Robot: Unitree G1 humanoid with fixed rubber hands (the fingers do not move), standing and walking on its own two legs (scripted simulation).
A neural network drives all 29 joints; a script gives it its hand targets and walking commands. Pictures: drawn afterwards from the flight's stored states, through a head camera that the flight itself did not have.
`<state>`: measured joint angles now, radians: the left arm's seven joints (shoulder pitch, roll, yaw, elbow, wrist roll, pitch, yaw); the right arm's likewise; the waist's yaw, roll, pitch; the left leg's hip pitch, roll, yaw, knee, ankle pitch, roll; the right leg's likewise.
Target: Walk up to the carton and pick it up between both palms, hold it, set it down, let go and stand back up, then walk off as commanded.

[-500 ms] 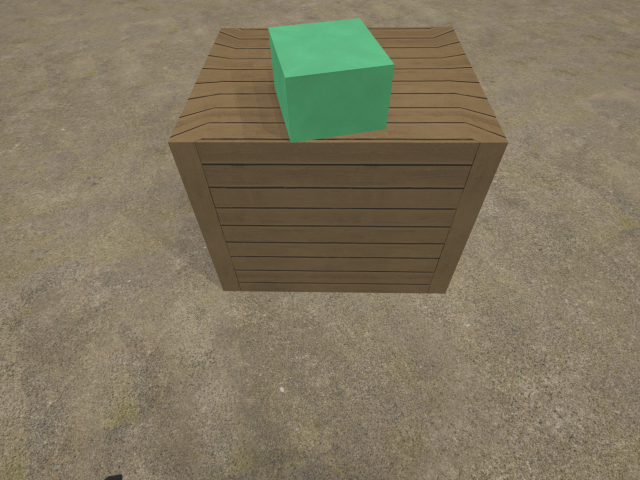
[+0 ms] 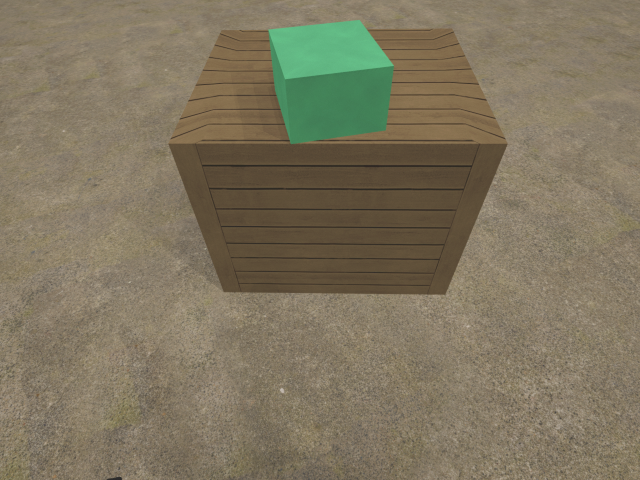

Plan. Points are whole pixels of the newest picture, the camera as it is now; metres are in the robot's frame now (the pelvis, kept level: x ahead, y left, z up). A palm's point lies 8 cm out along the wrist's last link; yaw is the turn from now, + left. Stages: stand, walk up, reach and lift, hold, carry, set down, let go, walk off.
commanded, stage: stand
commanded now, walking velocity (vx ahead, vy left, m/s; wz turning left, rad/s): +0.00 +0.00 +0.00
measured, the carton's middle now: (326, 79) +1.03 +0.04 -0.01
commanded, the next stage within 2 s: none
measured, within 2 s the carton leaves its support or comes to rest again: neither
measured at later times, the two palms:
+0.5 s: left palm out of the picture +0.07 +0.31 -0.10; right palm out of the picture +0.08 -0.31 -0.11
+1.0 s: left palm out of the picture +0.07 +0.31 -0.10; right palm out of the picture +0.08 -0.31 -0.11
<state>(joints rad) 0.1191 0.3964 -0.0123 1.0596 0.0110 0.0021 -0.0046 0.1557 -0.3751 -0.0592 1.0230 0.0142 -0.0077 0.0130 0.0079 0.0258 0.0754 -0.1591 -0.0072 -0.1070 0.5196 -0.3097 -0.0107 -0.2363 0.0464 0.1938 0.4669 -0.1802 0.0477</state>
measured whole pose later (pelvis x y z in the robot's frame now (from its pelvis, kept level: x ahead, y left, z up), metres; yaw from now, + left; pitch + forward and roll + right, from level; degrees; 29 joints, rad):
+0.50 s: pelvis +0.00 +0.00 +0.00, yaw +0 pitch -3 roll +0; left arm 0.12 0.40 -0.01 1.06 0.01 0.00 0.00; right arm 0.15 -0.38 -0.06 1.02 0.01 -0.01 0.01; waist 0.01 0.03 0.08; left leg -0.16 -0.01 -0.11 0.51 -0.30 -0.01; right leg -0.24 0.05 0.19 0.47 -0.18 0.05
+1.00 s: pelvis +0.00 +0.00 +0.00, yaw +0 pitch -3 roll +0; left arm 0.12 0.40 -0.01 1.06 0.01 0.00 0.00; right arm 0.15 -0.38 -0.06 1.02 0.01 0.00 0.01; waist 0.01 0.03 0.07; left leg -0.15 -0.01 -0.11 0.51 -0.31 -0.01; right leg -0.24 0.05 0.19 0.46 -0.18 0.05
